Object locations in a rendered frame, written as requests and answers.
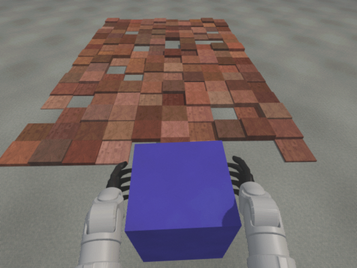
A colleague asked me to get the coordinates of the right robot hand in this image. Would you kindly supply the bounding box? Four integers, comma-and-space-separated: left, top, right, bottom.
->
227, 156, 254, 196

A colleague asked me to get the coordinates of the left robot hand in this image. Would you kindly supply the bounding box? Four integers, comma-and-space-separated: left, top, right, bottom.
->
106, 161, 132, 200

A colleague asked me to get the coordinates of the robot left forearm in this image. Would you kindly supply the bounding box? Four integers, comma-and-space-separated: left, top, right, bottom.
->
74, 187, 124, 268

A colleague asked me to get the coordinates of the robot right forearm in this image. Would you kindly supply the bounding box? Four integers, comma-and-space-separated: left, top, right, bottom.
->
239, 181, 297, 268

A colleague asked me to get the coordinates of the carton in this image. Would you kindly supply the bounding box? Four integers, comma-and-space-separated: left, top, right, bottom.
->
124, 140, 242, 262

